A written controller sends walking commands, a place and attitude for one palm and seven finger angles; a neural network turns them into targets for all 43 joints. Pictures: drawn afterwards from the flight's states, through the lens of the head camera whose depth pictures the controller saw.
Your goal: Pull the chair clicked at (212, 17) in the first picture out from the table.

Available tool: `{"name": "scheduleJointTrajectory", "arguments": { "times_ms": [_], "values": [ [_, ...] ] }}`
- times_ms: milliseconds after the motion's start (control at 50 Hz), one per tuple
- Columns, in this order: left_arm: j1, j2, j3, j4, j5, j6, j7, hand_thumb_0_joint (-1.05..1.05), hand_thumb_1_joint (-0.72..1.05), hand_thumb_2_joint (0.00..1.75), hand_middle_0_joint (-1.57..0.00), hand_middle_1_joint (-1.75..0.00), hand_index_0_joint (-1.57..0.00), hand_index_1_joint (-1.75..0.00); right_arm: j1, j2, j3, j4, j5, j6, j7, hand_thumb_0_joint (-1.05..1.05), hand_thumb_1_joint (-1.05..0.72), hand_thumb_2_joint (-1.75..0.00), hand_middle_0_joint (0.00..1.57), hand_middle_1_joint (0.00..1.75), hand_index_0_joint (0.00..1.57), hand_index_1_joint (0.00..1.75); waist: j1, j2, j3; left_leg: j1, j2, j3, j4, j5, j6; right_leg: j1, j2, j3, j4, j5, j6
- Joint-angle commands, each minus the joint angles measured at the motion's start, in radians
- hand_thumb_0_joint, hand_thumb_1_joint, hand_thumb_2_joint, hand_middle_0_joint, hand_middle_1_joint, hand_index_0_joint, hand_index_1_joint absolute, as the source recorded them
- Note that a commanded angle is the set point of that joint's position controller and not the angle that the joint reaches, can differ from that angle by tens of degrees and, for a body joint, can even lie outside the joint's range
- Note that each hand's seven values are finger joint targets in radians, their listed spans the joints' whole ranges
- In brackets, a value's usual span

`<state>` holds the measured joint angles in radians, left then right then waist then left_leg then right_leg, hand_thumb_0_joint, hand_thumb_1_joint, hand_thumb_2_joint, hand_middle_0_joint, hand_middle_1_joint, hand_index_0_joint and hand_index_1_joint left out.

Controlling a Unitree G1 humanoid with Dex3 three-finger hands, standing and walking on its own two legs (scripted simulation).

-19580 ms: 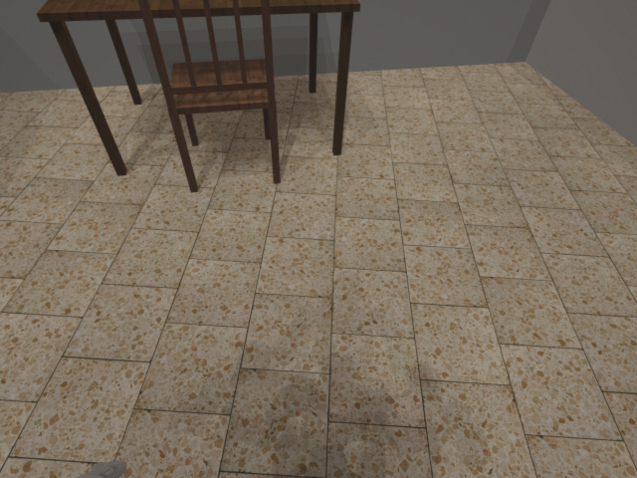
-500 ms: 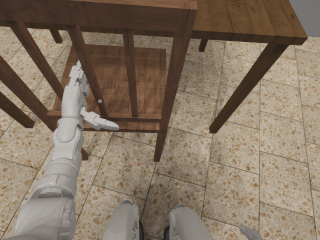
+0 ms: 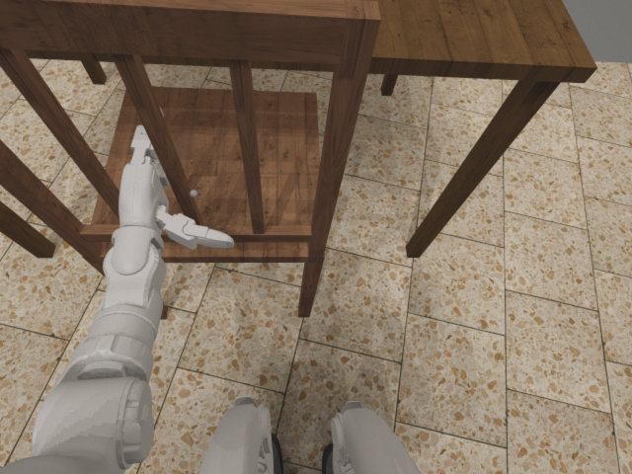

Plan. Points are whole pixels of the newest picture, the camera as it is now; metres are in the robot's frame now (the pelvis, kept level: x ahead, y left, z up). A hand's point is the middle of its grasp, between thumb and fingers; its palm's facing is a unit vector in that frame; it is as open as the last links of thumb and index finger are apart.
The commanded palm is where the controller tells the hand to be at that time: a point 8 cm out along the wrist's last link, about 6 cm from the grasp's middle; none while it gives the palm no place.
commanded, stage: push the fingers through the gap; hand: left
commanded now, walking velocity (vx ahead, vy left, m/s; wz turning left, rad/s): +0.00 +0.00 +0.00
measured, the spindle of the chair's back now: (172, 166) +0.49 +0.16 +0.04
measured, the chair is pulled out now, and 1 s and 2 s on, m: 0.00 0.00 0.03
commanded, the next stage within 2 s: hook a spindle and tug to test in 0.08 s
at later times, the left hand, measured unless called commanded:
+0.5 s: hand (191, 192) +0.46 +0.14 +0.03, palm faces -0.01 -1.00 -0.04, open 15.8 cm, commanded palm +0.43 +0.18 +0.02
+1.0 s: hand (193, 191) +0.46 +0.14 +0.02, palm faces +0.01 -1.00 -0.04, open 6.6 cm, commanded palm +0.43 +0.18 +0.02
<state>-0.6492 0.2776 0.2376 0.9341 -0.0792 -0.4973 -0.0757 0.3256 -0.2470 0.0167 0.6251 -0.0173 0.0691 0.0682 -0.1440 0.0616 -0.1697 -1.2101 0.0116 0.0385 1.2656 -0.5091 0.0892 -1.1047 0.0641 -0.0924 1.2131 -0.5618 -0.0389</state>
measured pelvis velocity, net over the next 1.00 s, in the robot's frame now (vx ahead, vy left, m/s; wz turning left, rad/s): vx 0.00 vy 0.00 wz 0.00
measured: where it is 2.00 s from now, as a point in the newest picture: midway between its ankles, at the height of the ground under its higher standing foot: outside the picture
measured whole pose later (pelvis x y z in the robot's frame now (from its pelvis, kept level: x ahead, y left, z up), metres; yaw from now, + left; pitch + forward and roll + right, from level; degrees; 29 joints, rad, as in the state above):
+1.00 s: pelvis +0.00 +0.00 +0.00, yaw +0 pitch +26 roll -4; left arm -0.65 0.28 0.23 0.94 -0.08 -0.51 -0.06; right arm 0.31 -0.25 0.01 0.62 -0.02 0.07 0.07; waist -0.14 0.06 -0.17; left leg -1.21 0.01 0.03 1.27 -0.52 0.08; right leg -1.11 0.07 -0.10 1.22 -0.57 -0.05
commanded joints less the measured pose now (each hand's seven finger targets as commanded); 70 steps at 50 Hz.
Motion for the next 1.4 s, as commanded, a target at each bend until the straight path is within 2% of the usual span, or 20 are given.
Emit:
{"name": "scheduleJointTrajectory", "arguments": {
  "times_ms": [0, 60, 160, 280, 460, 520, 620, 660, 720, 740, 840, 860, 960, 1020, 1040, 1060, 1100, 1180, 1220, 1380],
  "values": [
    [-0.406, 0.187, 0.034, -0.227, 0.01, -0.1, 0.026, 0.0, -0.5, 0.3, -0.06, -0.08, -0.06, -0.08, 0.111, -0.176, -0.069, -0.068, -0.004, -0.018, -0.01, 0.0, -0.9, -0.9, 0.2, 0.3, 0.2, 0.3, -0.017, 0.074, -0.454, 0.524, 0.017, -0.153, -0.126, 0.377, -0.062, 0.041, -0.005, 0.061, -0.133, 0.284, 0.001],
    [-0.376, 0.199, 0.044, -0.215, 0.01, -0.111, 0.019, 0.0, -0.5, 0.3, -0.06, -0.08, -0.06, -0.08, 0.106, -0.174, -0.068, -0.069, -0.006, -0.017, -0.009, 0.0, -0.9, -0.9, 0.2, 0.3, 0.2, 0.3, -0.008, 0.07, -0.473, 0.53, 0.017, -0.151, -0.124, 0.381, -0.066, 0.061, -0.004, 0.065, -0.135, 0.293, 0.0],
    [-0.33, 0.147, 0.002, -0.171, -0.004, -0.083, -0.016, 0.0, -0.5, 0.3, -0.06, -0.08, -0.06, -0.08, 0.099, -0.176, -0.069, -0.077, 0.003, -0.011, -0.008, 0.0, -0.9, -0.9, 0.2, 0.3, 0.2, 0.3, -0.015, 0.051, -0.451, 0.513, 0.015, -0.15, -0.132, 0.35, -0.064, 0.063, -0.004, 0.062, -0.147, 0.277, 0.001],
    [-0.403, 0.158, 0.01, -0.186, -0.022, -0.082, -0.02, 0.0, -0.5, 0.3, -0.17, -0.41, -0.17, -0.41, 0.093, -0.177, -0.068, -0.07, 0.006, -0.017, -0.018, 0.0, -0.9, -0.9, 0.2, 0.3, 0.2, 0.3, -0.028, 0.03, -0.425, 0.481, 0.011, -0.145, -0.125, 0.309, -0.054, 0.063, -0.005, 0.07, -0.157, 0.253, 0.004],
    [-0.456, 0.183, 0.02, -0.144, 0.007, -0.115, -0.008, 0.0, -0.5, 0.3, -0.32, -0.9, -0.32, -0.9, 0.095, -0.178, -0.065, -0.058, -0.006, -0.028, -0.019, 0.0, -0.9, -0.9, 0.2, 0.3, 0.2, 0.3, -0.025, 0.088, -0.468, 0.493, 0.009, -0.152, -0.106, 0.305, -0.058, 0.027, -0.007, 0.07, -0.133, 0.232, -0.001],
    [-0.416, 0.199, 0.042, -0.119, 0.004, -0.092, -0.007, 0.0, -0.33, 0.37, -0.38, -1.07, -0.38, -1.07, 0.103, -0.183, -0.064, -0.066, -0.004, -0.018, -0.018, 0.0, -0.9, -0.9, 0.2, 0.3, 0.2, 0.3, -0.015, 0.058, -0.484, 0.488, 0.01, -0.152, -0.108, 0.334, -0.057, 0.051, -0.006, 0.067, -0.129, 0.262, 0.0],
    [-0.396, 0.148, 0.006, -0.186, -0.017, -0.075, -0.015, 0.0, -0.05, 0.49, -0.46, -1.34, -0.46, -1.34, 0.097, -0.174, -0.066, -0.082, 0.004, -0.012, -0.012, 0.0, -0.9, -0.9, 0.2, 0.3, 0.2, 0.3, -0.016, 0.056, -0.505, 0.512, 0.012, -0.147, -0.117, 0.371, -0.058, 0.082, -0.004, 0.067, -0.139, 0.301, 0.002],
    [-0.381, 0.172, 0.024, -0.21, -0.016, -0.079, -0.008, 0.0, 0.06, 0.54, -0.5, -1.45, -0.5, -1.45, 0.099, -0.176, -0.069, -0.08, 0.003, -0.011, -0.015, 0.0, -0.9, -0.9, 0.2, 0.3, 0.2, 0.3, -0.011, 0.048, -0.509, 0.513, 0.013, -0.147, -0.118, 0.378, -0.058, 0.091, -0.003, 0.07, -0.141, 0.308, 0.003],
    [-0.406, 0.132, -0.005, -0.206, -0.013, -0.084, 0.005, 0.0, 0.23, 0.61, -0.5, -1.45, -0.5, -1.45, 0.103, -0.17, -0.068, -0.069, 0.002, -0.014, -0.012, 0.0, -0.9, -0.9, 0.2, 0.3, 0.2, 0.3, -0.028, 0.049, -0.46, 0.507, 0.014, -0.15, -0.121, 0.362, -0.058, 0.057, -0.003, 0.064, -0.142, 0.289, 0.005],
    [-0.387, 0.157, 0.016, -0.194, -0.008, -0.085, 0.011, 0.0, 0.28, 0.64, -0.5, -1.45, -0.5, -1.45, 0.107, -0.174, -0.07, -0.064, 0.001, -0.014, -0.012, 0.0, -0.9, -0.9, 0.2, 0.3, 0.2, 0.3, -0.021, 0.041, -0.451, 0.497, 0.014, -0.149, -0.122, 0.355, -0.059, 0.059, -0.003, 0.063, -0.141, 0.282, 0.004],
    [-0.372, 0.147, 0.0, -0.224, 0.007, -0.104, 0.015, 0.0, 0.56, 0.76, -0.5, -1.45, -0.5, -1.45, 0.106, -0.172, -0.072, -0.066, -0.003, -0.015, -0.006, 0.0, -0.9, -0.9, 0.2, 0.3, 0.2, 0.3, -0.01, 0.089, -0.485, 0.554, 0.018, -0.155, -0.122, 0.4, -0.067, 0.043, -0.005, 0.06, -0.131, 0.299, -0.003],
    [-0.372, 0.116, -0.027, -0.237, 0.001, -0.103, 0.011, 0.0, 0.62, 0.78, -0.5, -1.45, -0.5, -1.45, 0.104, -0.167, -0.071, -0.069, -0.003, -0.016, -0.003, 0.0, -0.9, -0.9, 0.2, 0.3, 0.2, 0.3, -0.016, 0.089, -0.486, 0.559, 0.015, -0.152, -0.123, 0.407, -0.066, 0.053, -0.003, 0.061, -0.138, 0.308, -0.001],
    [-0.365, 0.147, 0.002, -0.208, -0.005, -0.091, 0.008, 0.0, 0.9, 0.9, -0.5, -1.45, -0.5, -1.45, 0.103, -0.173, -0.072, -0.067, 0.0, -0.012, -0.007, 0.0, -0.9, -0.9, 0.2, 0.3, 0.2, 0.3, -0.019, 0.042, -0.47, 0.511, 0.012, -0.144, -0.118, 0.377, -0.059, 0.075, -0.001, 0.068, -0.143, 0.308, 0.003],
    [-0.356, 0.122, -0.014, -0.238, -0.009, -0.098, 0.002, 0.0, 0.9, 0.9, -0.5, -1.45, -0.5, -1.45, 0.099, -0.167, -0.073, -0.074, 0.001, -0.015, -0.007, 0.0, -0.9, -0.9, 0.2, 0.3, 0.2, 0.3, -0.014, 0.072, -0.491, 0.536, 0.01, -0.139, -0.119, 0.409, -0.06, 0.085, -0.004, 0.068, -0.14, 0.334, 0.002],
    [-0.321, 0.15, 0.011, -0.253, -0.012, -0.098, 0.0, 0.0, 0.9, 0.9, -0.5, -1.45, -0.5, -1.45, 0.1, -0.171, -0.075, -0.075, 0.001, -0.013, -0.007, 0.0, -0.9, -0.9, 0.2, 0.3, 0.2, 0.3, 0.002, 0.06, -0.512, 0.545, 0.012, -0.141, -0.118, 0.433, -0.063, 0.106, -0.004, 0.069, -0.136, 0.354, 0.0],
    [-0.283, 0.127, -0.007, -0.255, -0.017, -0.092, -0.005, 0.0, 0.9, 0.9, -0.5, -1.45, -0.5, -1.45, 0.093, -0.166, -0.073, -0.083, 0.003, -0.013, -0.004, 0.0, -0.9, -0.9, 0.2, 0.3, 0.2, 0.3, 0.007, 0.076, -0.509, 0.545, 0.009, -0.135, -0.124, 0.438, -0.064, 0.117, -0.003, 0.07, -0.142, 0.362, 0.0],
    [-0.239, 0.127, -0.002, -0.281, -0.029, -0.087, -0.01, 0.0, 0.9, 0.9, -0.5, -1.45, -0.5, -1.45, 0.091, -0.168, -0.074, -0.09, 0.005, -0.014, -0.004, 0.0, -0.9, -0.9, 0.2, 0.3, 0.2, 0.3, 0.01, 0.045, -0.521, 0.548, 0.011, -0.135, -0.126, 0.469, -0.061, 0.139, -0.003, 0.069, -0.14, 0.394, 0.001],
    [-0.186, 0.104, -0.028, -0.303, -0.028, -0.07, -0.016, 0.0, 0.9, 0.9, -0.5, -1.45, -0.5, -1.45, 0.078, -0.164, -0.073, -0.101, 0.011, -0.011, -0.001, 0.0, -0.9, -0.9, 0.2, 0.3, 0.2, 0.3, 0.013, 0.035, -0.459, 0.522, 0.011, -0.127, -0.138, 0.436, -0.062, 0.14, -0.004, 0.068, -0.152, 0.376, 0.002],
    [-0.141, 0.105, -0.022, -0.344, -0.034, -0.073, -0.012, 0.0, 0.9, 0.9, -0.5, -1.45, -0.5, -1.45, 0.072, -0.162, -0.075, -0.109, 0.011, -0.015, 0.001, 0.0, -0.9, -0.9, 0.2, 0.3, 0.2, 0.3, 0.029, 0.064, -0.484, 0.553, 0.012, -0.124, -0.137, 0.474, -0.065, 0.145, -0.004, 0.068, -0.148, 0.4, 0.001],
    [-0.044, 0.079, -0.051, -0.401, -0.04, -0.061, -0.012, 0.0, 0.9, 0.9, -0.5, -1.45, -0.5, -1.45, 0.063, -0.157, -0.075, -0.124, 0.015, -0.019, 0.005, 0.0, -0.9, -0.9, 0.2, 0.3, 0.2, 0.3, 0.033, 0.031, -0.456, 0.536, 0.012, -0.117, -0.141, 0.502, -0.064, 0.178, -0.004, 0.071, -0.148, 0.441, 0.004]
  ]
}}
